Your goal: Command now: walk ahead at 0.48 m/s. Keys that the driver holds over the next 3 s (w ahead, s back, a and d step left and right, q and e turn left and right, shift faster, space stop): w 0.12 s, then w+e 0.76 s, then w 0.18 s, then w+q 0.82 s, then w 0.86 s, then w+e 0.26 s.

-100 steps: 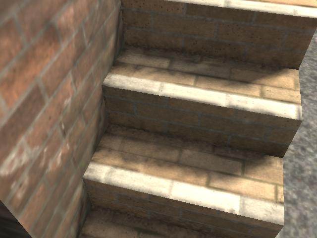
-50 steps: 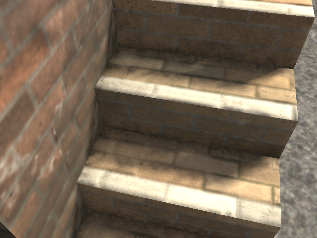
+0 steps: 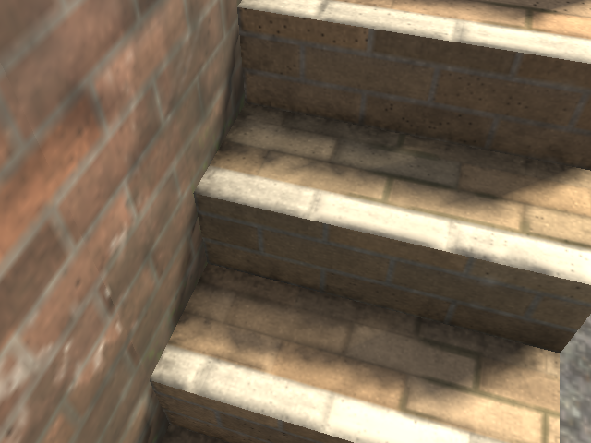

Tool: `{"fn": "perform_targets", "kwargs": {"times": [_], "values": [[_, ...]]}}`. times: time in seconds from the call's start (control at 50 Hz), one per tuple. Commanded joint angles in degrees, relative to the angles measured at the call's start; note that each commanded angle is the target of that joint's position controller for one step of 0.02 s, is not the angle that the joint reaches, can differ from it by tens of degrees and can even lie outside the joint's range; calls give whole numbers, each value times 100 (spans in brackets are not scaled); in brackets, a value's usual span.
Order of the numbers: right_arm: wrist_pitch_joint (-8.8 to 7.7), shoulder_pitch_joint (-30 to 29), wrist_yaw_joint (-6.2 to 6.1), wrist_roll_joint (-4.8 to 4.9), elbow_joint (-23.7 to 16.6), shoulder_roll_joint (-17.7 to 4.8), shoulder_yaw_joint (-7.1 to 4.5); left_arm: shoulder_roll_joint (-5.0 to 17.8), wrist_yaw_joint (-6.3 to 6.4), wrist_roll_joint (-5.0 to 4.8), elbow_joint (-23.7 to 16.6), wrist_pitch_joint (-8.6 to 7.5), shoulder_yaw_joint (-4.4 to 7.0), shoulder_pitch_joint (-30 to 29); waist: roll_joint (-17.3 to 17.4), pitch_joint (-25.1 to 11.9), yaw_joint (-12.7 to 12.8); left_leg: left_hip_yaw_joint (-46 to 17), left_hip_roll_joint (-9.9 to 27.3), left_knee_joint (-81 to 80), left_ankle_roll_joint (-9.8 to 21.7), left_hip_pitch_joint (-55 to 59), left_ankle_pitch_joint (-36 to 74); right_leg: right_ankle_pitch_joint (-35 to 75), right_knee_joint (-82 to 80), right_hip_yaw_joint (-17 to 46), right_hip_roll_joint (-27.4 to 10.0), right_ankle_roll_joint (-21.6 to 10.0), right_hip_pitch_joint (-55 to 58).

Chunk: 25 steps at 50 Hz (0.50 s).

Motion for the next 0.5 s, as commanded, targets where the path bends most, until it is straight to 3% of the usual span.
{"fn": "perform_targets", "kwargs": {"times": [0.02,0.04,0.06,0.08,0.1,0.12,0.14,0.16,0.18,0.2,0.22,0.24,0.26,0.28,0.3,0.32,0.34,0.36,0.38,0.4,0.44,0.48,0.5], "values": [[-99,-1331,-20,-4,-1341,333,203,666,33,44,86,-88,81,530,-315,503,77,-364,182,1539,158,-2651,-691,628,-1130,1329,-1992,-963,644],[-120,-1655,5,2,-1625,361,265,679,51,28,103,-114,58,449,-167,650,55,-247,255,1113,125,-2678,-721,310,-1386,1162,-1923,-881,336],[-85,-1647,10,-182,-1771,-161,124,861,143,-249,-60,-44,74,166,-666,821,50,45,182,529,-183,-2522,-1544,1593,-1512,783,-1568,-1260,244],[-47,-1860,-41,-184,-1935,-276,84,882,196,-270,-109,-6,69,220,-776,778,189,196,168,389,-351,-2509,-1934,2450,-1633,653,-1594,-1455,426],[-36,-1806,-64,-123,-2092,-210,123,926,237,-225,-133,29,60,124,-612,636,68,227,341,-391,-419,-2203,-1718,2679,-1717,472,-1539,-1372,489],[-46,-1668,-37,-64,-2166,38,280,924,286,-174,-275,200,37,-235,-271,408,-114,510,474,-2052,-474,-1151,-1110,2621,-1884,203,-1162,-1252,100],[-68,-1417,-27,38,-2251,268,335,882,246,-349,-420,326,60,-642,20,26,-327,456,456,-3668,-429,1100,220,3705,-1902,170,-883,-1292,-927],[57,-659,-118,204,-1909,-1,159,1354,135,-316,-630,393,241,-408,152,-993,-442,762,-290,-4733,-723,2588,348,5964,-965,279,-620,-1464,-589],[244,611,-342,320,-1588,114,51,1929,-35,-280,-778,377,427,-725,-640,-1991,-1091,29,-186,-5700,-710,3881,452,5969,201,401,-970,-1161,-178],[251,1477,-453,187,-1454,-721,-207,1768,-172,-560,-1439,378,318,-1213,847,-2897,-1734,-1181,649,-6128,-493,5530,1151,5124,2096,287,-322,-611,-1228],[268,1729,-615,87,-1308,-1399,-427,1063,-287,-255,-1858,286,101,-1473,2404,-3808,-1607,-3385,1915,-7059,-219,6248,1234,-685,4422,839,659,-106,-1845],[289,937,-901,-118,-1488,-1367,-366,637,-247,-96,-1868,275,115,-1101,1704,-3429,-883,-4310,2227,-7438,-392,4899,2237,-712,7028,2058,1020,382,-2317],[347,518,-1046,-327,-1664,-1450,-376,457,-204,-99,-2078,364,128,-1288,1277,-2629,-594,-3879,2030,-7567,-547,3595,1392,-273,8189,1811,822,462,-2629],[343,-22,-1144,-370,-1395,-1088,-273,279,-148,30,-2174,514,141,-1176,1101,-1326,-39,-3361,1846,-6984,-320,2479,963,59,8796,1744,607,368,-3435],[276,-207,-1078,-354,-1216,-718,-150,140,-100,289,-2314,642,105,-1307,472,-301,189,-2792,1718,-6624,-154,1698,966,184,9518,1522,483,310,-4006],[227,-138,-970,-350,-1041,-421,-64,172,-111,396,-2353,769,106,-1332,64,-34,282,-2213,1643,-6495,-139,1413,829,345,10119,1154,511,388,-4147],[158,-95,-824,-288,-908,-262,-12,186,-155,348,-2448,838,103,-1350,-45,101,376,-1760,1563,-6601,-206,1320,565,293,10286,1067,572,455,-4263],[12,19,-581,-283,-727,-149,44,220,-263,311,-2482,879,92,-1542,75,198,481,-1352,1511,-6586,-216,1207,214,279,10513,1169,564,356,-4344],[-106,2,-452,-265,-685,-194,29,333,-338,218,-2514,883,103,-1514,46,174,567,-1129,1565,-6803,-260,1284,339,339,10318,1156,522,294,-4310],[-158,-131,-386,-243,-731,-311,-28,460,-339,214,-2528,943,148,-1394,18,122,677,-1047,1589,-6895,-313,1356,619,581,10243,1173,509,228,-4213],[-229,-345,-309,-199,-781,-647,-108,596,-329,220,-2652,1060,216,-1447,78,110,816,-962,1643,-6951,-206,1333,988,1000,10105,1069,571,225,-4110],[-213,-191,-319,-174,-899,-760,-161,653,-331,246,-2891,1153,252,-1761,110,116,675,-1053,1895,-7023,-83,1609,793,1244,9762,1273,438,288,-4364],[-162,-158,-258,-220,-982,-942,-236,693,-340,134,-2948,1104,286,-1616,371,88,680,-904,1862,-7120,-62,1822,813,1102,9123,1228,344,395,-4266]]}}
